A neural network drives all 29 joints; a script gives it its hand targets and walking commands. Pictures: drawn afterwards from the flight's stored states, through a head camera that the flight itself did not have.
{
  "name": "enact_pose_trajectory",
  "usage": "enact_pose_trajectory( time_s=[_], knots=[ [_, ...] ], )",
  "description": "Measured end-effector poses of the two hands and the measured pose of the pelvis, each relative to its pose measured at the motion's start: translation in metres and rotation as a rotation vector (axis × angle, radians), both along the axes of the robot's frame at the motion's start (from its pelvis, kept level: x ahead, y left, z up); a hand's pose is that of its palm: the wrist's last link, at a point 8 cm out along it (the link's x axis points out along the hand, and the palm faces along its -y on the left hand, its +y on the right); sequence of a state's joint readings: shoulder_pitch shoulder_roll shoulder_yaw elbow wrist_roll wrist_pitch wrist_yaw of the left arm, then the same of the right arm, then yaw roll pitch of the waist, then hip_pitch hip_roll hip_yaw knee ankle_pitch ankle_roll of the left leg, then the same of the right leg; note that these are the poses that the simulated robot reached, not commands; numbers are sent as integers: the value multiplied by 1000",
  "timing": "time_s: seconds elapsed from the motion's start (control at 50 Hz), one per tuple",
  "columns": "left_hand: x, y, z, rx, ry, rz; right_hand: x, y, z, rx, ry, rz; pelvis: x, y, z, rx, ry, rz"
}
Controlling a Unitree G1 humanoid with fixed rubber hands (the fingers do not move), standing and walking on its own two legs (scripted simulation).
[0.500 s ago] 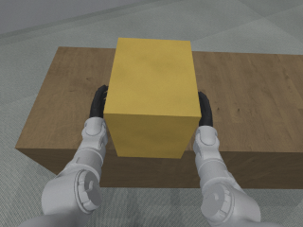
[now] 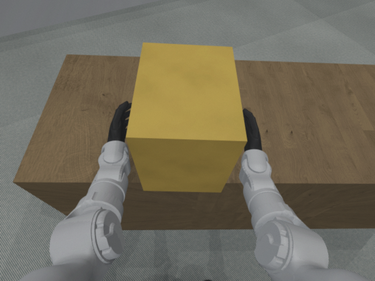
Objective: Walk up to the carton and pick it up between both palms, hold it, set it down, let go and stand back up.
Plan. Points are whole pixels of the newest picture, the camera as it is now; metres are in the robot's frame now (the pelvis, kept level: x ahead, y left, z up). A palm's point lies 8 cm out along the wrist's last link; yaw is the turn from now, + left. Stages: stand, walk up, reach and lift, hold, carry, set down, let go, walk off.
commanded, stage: set down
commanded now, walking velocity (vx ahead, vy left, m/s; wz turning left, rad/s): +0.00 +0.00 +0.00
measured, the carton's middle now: (185, 123) +0.47 +0.02 +0.00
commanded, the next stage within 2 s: none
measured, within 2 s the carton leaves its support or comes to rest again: neither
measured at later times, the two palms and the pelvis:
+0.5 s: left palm (89, 127) +0.41 +0.22 +0.07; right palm (271, 130) +0.41 -0.16 +0.07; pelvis -0.02 +0.01 -0.02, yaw +0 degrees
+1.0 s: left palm (86, 130) +0.38 +0.21 +0.09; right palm (276, 140) +0.37 -0.16 +0.08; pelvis -0.04 -0.01 -0.01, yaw +2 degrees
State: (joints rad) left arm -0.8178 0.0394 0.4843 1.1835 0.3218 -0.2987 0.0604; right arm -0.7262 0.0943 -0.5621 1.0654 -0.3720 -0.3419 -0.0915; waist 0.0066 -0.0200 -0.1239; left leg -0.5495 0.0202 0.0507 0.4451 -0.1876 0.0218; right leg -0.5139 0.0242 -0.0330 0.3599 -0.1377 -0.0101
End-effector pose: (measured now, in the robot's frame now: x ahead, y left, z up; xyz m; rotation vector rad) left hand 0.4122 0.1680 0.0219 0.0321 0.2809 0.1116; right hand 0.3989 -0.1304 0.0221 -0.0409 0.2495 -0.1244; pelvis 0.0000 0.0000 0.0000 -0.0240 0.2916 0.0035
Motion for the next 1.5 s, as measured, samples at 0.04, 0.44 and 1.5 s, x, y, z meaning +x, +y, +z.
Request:
enact_pose_trajectory(
  time_s=[0.04, 0.44, 1.5],
  knots=[
    [1, 2, 3, 8, -6, 3, 1, -1, 0, 8, 7, 12, 0, 1, -1, -2, 13, -3],
    [3, 51, 44, -9, -59, 20, 14, -32, 40, 38, 1, 11, -16, 7, -22, -21, 53, 15],
    [-56, 53, 63, -5, -40, -8, -46, -32, 53, 70, 22, -12, -10, -14, 5, 12, -237, 33]
  ],
)
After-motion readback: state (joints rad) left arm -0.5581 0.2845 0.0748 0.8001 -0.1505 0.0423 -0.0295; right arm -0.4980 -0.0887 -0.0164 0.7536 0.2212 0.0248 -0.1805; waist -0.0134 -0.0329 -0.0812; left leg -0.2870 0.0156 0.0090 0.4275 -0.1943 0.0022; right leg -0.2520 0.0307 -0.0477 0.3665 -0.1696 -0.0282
